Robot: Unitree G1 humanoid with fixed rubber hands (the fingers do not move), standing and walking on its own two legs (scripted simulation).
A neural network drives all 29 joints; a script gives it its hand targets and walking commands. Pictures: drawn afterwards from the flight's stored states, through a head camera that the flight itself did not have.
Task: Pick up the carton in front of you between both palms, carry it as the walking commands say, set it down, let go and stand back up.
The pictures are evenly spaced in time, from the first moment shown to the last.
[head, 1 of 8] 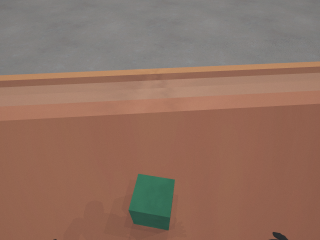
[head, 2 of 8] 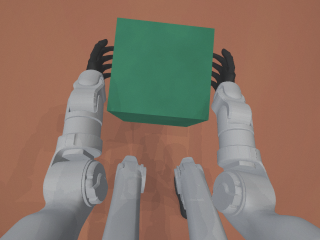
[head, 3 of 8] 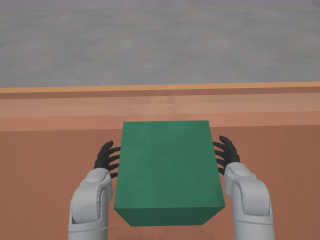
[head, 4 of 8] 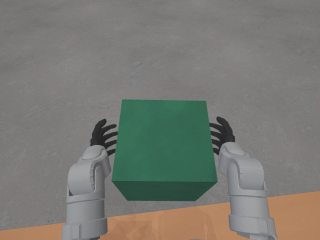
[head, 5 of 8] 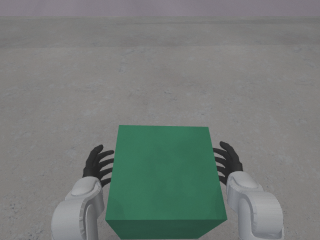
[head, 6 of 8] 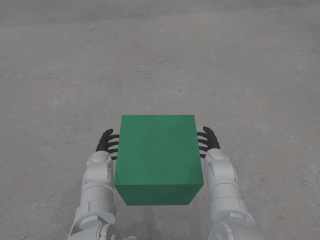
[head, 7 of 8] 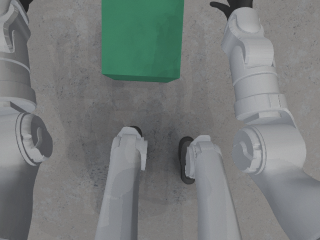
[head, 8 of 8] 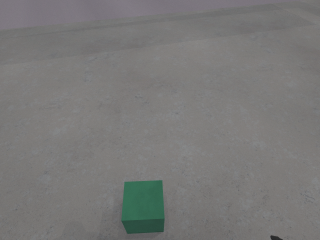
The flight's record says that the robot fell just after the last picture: no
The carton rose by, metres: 0.68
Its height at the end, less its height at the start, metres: -0.66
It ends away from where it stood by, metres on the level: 4.85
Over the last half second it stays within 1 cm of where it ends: yes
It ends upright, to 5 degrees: yes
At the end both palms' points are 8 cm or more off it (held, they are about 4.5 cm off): yes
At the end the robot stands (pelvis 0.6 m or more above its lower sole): yes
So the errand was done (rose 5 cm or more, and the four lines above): yes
